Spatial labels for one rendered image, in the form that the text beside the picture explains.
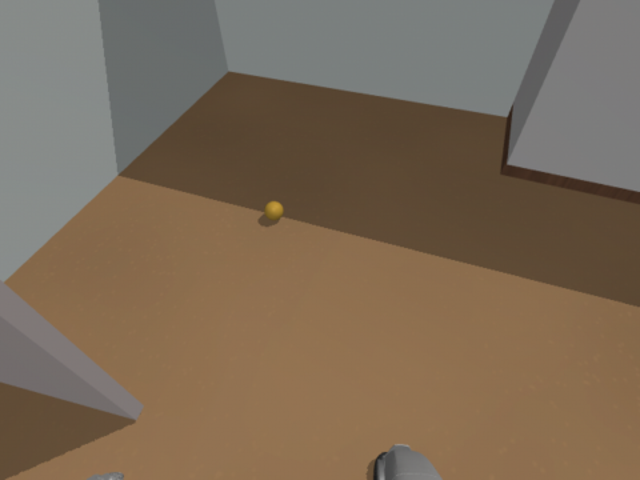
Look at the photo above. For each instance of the ball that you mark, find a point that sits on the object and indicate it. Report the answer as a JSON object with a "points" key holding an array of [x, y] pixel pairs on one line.
{"points": [[273, 210]]}

